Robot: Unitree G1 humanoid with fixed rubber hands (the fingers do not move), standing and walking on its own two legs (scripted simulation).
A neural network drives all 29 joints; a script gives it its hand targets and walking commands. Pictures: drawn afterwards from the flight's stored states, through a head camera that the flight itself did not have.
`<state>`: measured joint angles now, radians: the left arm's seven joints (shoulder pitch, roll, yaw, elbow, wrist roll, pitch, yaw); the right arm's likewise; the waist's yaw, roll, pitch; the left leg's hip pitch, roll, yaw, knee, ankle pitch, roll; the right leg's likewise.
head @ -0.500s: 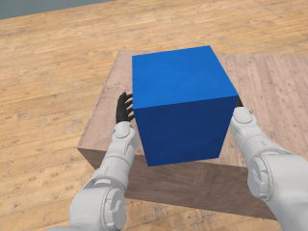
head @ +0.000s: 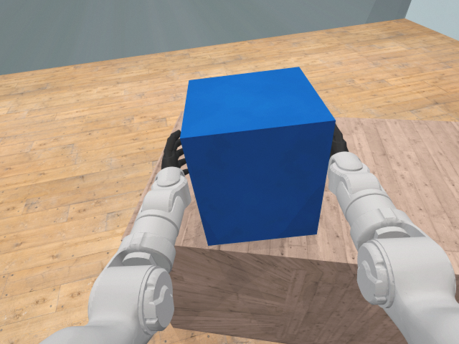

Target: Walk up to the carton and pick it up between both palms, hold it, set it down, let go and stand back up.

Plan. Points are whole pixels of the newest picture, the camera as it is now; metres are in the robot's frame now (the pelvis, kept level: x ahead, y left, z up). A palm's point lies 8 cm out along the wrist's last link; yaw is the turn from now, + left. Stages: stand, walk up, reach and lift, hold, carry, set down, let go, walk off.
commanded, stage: reach and lift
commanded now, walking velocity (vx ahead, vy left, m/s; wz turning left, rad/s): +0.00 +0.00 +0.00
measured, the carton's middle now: (253, 157) +0.44 +0.02 +0.12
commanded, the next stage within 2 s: hold in 1.78 s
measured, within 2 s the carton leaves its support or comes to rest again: neither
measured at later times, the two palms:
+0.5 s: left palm (161, 164) +0.39 +0.18 +0.14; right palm (330, 163) +0.41 -0.12 +0.14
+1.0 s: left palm (155, 150) +0.39 +0.18 +0.17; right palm (335, 163) +0.39 -0.12 +0.16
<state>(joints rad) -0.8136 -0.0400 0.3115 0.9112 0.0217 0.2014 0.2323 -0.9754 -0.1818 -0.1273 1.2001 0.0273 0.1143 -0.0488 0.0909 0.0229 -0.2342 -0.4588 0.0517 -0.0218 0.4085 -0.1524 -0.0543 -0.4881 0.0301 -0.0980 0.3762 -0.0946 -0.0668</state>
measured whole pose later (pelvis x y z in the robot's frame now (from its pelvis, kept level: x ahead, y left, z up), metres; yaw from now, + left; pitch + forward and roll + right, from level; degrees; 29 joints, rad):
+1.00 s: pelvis +0.02 +0.04 +0.01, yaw +1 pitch -3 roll -2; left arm -0.62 -0.04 0.24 0.36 0.17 0.55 0.11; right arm -0.67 -0.10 -0.05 0.63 0.20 0.35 -0.18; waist -0.07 -0.01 -0.06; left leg -0.13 0.01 -0.04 0.41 -0.22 0.00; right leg -0.11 0.01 -0.07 0.27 -0.11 0.00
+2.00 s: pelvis +0.02 +0.05 +0.01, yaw +0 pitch -5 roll -2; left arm -0.64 -0.02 0.24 0.26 0.20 0.67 0.07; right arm -0.67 -0.08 -0.05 0.54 0.23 0.40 -0.22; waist -0.07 -0.02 -0.03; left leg -0.11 0.00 -0.05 0.42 -0.23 0.01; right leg -0.09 0.01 -0.05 0.28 -0.11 0.00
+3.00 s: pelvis +0.01 +0.04 +0.01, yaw +1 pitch -6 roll -2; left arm -0.66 -0.02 0.28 0.25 0.23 0.71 0.05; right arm -0.72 -0.09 -0.03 0.56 0.24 0.43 -0.23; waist -0.06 -0.01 -0.03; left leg -0.10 0.01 -0.06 0.41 -0.21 0.00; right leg -0.08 0.02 -0.04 0.28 -0.11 -0.01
